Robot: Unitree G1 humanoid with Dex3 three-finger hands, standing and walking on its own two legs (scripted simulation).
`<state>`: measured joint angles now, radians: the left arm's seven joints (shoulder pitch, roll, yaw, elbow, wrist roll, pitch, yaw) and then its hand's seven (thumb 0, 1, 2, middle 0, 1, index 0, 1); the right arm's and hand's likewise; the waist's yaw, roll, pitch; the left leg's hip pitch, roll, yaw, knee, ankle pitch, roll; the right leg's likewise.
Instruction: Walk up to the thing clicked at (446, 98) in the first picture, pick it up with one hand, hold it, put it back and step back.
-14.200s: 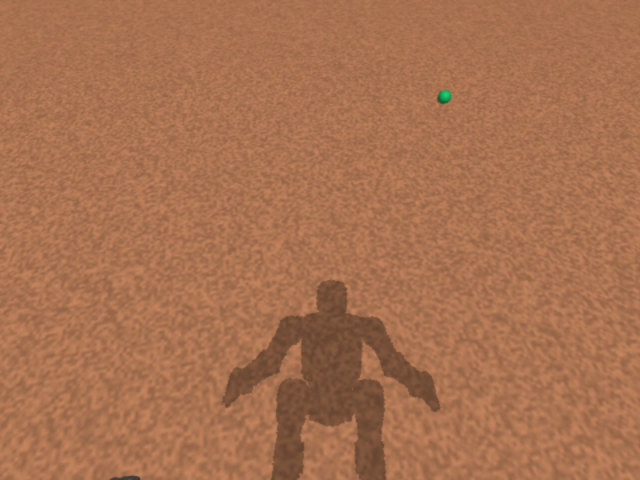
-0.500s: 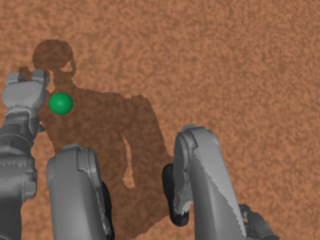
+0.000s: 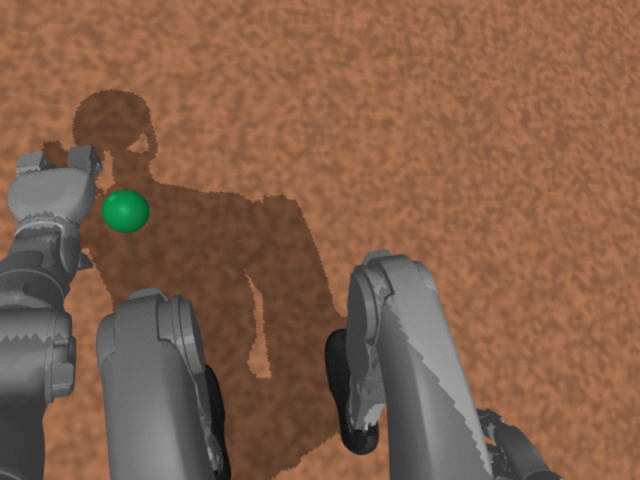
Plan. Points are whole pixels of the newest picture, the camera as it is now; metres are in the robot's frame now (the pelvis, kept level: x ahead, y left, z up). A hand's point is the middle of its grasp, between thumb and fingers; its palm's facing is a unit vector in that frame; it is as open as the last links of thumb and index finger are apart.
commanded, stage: rise first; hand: left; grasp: from above
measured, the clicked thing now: (126, 211) +0.47 +0.23 -0.29
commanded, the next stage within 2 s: approach in 0.50 s
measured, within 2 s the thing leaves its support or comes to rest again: neither
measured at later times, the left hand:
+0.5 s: hand (77, 226) +0.42 +0.26 -0.18, palm faces -0.46 -0.06 -0.88, open 13.8 cm
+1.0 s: hand (136, 179) +0.49 +0.19 -0.18, palm faces -0.39 -0.04 -0.92, open 14.0 cm
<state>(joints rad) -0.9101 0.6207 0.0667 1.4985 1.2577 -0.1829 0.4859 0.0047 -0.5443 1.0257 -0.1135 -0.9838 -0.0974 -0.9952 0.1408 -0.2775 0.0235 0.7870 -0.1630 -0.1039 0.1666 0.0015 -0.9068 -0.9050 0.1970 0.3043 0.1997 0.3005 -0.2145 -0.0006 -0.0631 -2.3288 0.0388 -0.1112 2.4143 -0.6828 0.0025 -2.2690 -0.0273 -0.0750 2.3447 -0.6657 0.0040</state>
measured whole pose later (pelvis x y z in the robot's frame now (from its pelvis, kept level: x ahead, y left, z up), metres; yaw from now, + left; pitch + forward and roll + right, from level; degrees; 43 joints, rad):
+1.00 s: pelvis +0.00 +0.00 +0.00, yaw -1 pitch +35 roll -7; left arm -1.09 0.57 0.03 1.65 1.29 -0.11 0.59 0.00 -0.53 1.01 -0.11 -1.03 -0.10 -1.03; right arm 0.15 -0.28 0.06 0.78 -0.21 -0.13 0.21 0.00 -0.91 -0.90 0.20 0.30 0.20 0.30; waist -0.31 0.01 -0.05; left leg -2.35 0.04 -0.13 2.43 -0.69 0.00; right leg -2.30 -0.02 -0.09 2.35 -0.66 0.00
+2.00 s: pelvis +0.00 +0.00 -0.03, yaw -4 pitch +31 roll -9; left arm -1.05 0.76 0.10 1.74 1.27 -0.16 0.65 0.00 -0.52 1.00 -0.09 -1.00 -0.08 -1.00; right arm 0.15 -0.31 0.14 0.79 -0.28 -0.21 0.29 0.00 -0.90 -0.90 0.19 0.30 0.20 0.30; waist -0.34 -0.04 0.10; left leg -2.39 0.04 -0.17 2.53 -0.71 0.00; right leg -2.31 0.00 -0.12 2.41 -0.66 0.02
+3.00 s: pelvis +0.00 +0.01 -0.02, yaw -7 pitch +28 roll -13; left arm -1.06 0.85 0.04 1.84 1.24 -0.19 0.71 0.00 -0.47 0.99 -0.10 -1.09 -0.11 -1.08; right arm 0.10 -0.34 0.25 0.75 -0.28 -0.34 0.38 0.00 -0.92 -0.91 0.19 0.30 0.20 0.30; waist -0.37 -0.10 0.15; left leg -2.34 0.05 -0.25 2.56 -0.74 -0.01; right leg -2.24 0.02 -0.18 2.38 -0.66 0.03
